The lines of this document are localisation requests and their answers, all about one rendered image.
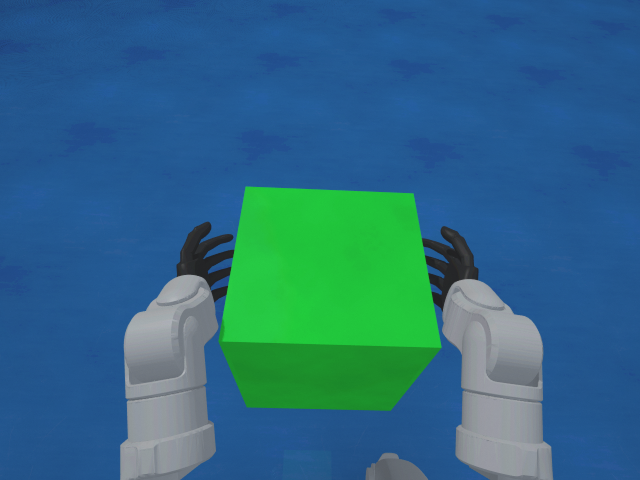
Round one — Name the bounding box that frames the right robot hand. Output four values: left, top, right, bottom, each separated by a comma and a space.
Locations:
422, 226, 478, 312

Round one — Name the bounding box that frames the left robot hand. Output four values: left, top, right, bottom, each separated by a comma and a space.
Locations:
176, 222, 234, 302

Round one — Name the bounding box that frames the right robot shin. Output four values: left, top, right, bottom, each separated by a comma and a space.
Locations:
378, 453, 399, 461

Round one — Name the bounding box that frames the right robot thigh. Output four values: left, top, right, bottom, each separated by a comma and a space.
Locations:
366, 458, 428, 480

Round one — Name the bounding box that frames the robot left forearm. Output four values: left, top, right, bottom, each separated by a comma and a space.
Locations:
120, 275, 218, 480

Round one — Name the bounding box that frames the robot right forearm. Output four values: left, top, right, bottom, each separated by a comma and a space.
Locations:
442, 279, 553, 480

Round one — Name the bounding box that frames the carton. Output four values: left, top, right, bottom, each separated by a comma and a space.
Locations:
218, 187, 442, 411

